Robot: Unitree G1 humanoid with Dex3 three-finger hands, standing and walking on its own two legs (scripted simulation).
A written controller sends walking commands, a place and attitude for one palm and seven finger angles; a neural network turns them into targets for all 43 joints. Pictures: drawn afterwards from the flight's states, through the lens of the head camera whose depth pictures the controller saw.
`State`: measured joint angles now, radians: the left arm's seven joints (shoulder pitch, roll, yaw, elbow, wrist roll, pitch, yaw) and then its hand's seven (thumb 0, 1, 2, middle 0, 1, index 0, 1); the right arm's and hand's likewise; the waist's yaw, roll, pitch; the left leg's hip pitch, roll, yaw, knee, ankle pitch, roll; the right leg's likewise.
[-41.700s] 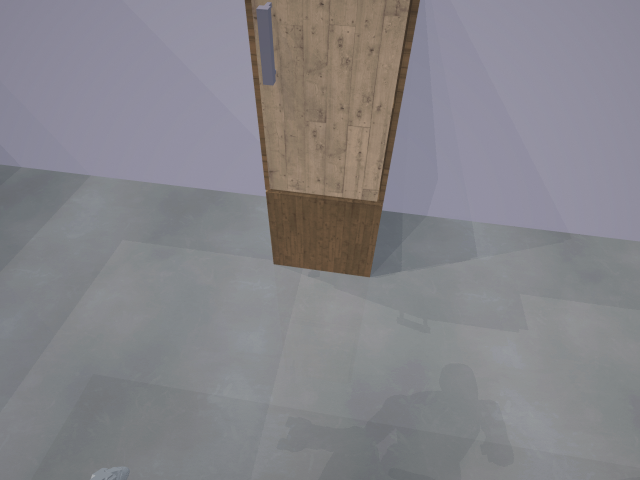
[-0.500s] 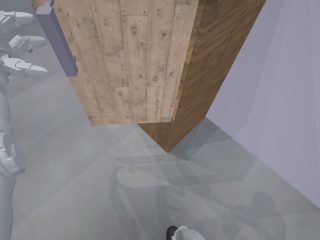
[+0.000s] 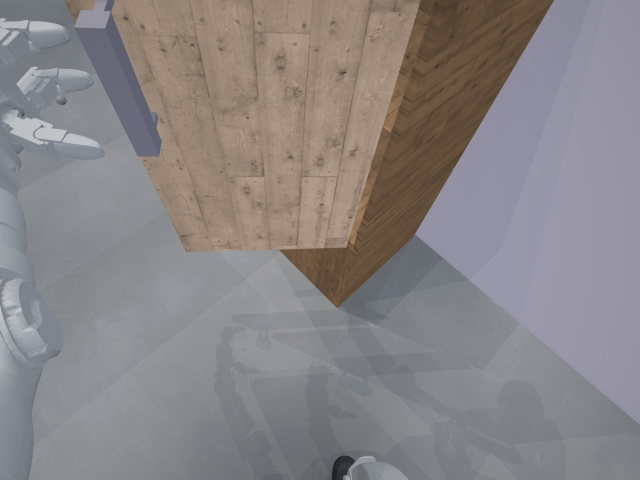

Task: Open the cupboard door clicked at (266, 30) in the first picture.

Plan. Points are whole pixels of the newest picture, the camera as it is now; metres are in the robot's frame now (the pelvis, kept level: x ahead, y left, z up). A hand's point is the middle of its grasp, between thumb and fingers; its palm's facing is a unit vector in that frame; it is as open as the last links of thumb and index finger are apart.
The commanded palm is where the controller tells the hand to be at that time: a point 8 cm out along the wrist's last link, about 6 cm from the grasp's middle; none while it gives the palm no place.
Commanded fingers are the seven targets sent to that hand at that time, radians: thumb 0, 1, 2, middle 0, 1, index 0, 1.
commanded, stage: move the hooked fingers beside the handle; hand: left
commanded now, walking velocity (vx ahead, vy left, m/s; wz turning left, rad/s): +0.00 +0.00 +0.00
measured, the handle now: (129, 81) +0.55 +0.18 +0.14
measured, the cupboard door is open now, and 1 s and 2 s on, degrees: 50 50 50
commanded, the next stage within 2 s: slide the fingers in behind the handle in 0.34 s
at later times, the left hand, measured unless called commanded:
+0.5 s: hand (62, 106) +0.50 +0.24 +0.15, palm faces -0.03 -1.00 +0.01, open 14.0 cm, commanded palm +0.47 +0.28 +0.14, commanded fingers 0.00 -0.50 0.30 -0.30 -1.20 -0.30 -1.20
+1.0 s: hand (104, 108) +0.49 +0.19 +0.15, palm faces -0.02 -1.00 -0.01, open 13.9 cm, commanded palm +0.47 +0.24 +0.14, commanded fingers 0.00 -0.50 0.30 -0.30 -1.20 -0.30 -1.20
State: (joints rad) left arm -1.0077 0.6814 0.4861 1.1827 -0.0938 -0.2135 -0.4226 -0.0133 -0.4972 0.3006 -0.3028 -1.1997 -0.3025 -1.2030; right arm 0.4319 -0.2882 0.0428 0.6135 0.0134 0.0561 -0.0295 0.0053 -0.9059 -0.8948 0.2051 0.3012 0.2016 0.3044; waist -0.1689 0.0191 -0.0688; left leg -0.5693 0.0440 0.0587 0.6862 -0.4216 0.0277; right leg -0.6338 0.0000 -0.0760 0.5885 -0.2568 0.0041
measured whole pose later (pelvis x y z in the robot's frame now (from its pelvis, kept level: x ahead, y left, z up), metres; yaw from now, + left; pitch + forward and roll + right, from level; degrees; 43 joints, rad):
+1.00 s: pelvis -0.02 -0.01 +0.00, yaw +0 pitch +15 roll -2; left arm -1.00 0.58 0.42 1.19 -0.09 -0.21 -0.33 -0.01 -0.50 0.30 -0.30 -1.20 -0.30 -1.20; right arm 0.45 -0.29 0.04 0.62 0.01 0.03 -0.02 0.01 -0.91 -0.89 0.20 0.30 0.20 0.30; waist -0.17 0.03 -0.08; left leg -0.56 0.04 0.06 0.69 -0.40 0.03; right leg -0.63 0.00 -0.07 0.61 -0.24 0.00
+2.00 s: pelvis -0.02 -0.01 +0.00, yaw +0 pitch +15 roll -1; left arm -1.00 0.48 0.37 1.18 -0.09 -0.24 -0.23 -0.01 -0.50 0.30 -0.29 -1.20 -0.30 -1.20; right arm 0.44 -0.28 0.03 0.66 0.01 -0.01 -0.01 0.01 -0.91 -0.89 0.20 0.30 0.20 0.30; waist -0.15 0.04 -0.07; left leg -0.53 0.04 0.06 0.68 -0.40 0.02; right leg -0.61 0.00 -0.07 0.61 -0.25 -0.01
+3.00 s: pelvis -0.01 -0.01 +0.00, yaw +1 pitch +15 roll -2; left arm -1.03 0.45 0.34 1.20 -0.09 -0.25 -0.19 0.01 0.69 0.82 -0.38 -1.35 -0.37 -1.35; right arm 0.45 -0.28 0.02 0.69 -0.01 -0.03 0.00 0.01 -0.91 -0.89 0.20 0.30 0.20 0.30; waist -0.14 0.05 -0.08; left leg -0.55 0.03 0.04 0.69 -0.41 0.01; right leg -0.62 -0.01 -0.09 0.63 -0.27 -0.01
